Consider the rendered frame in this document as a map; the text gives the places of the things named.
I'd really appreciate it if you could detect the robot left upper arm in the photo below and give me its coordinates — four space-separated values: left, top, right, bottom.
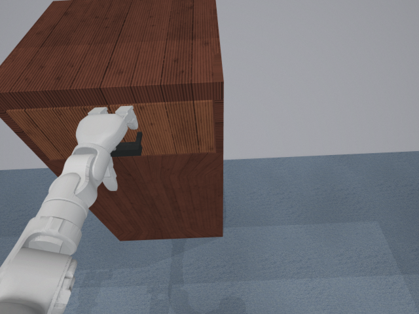
0 247 78 314

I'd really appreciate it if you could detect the drawer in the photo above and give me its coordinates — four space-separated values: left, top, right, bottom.
6 100 214 160

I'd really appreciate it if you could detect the left robot hand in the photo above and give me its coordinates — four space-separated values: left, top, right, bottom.
76 106 138 191

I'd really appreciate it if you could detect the robot left forearm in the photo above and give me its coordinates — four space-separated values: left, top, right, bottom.
0 143 110 284

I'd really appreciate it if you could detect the handle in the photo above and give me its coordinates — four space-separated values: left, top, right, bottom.
111 131 142 157

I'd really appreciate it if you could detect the cabinet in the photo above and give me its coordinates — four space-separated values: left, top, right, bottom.
0 0 224 241

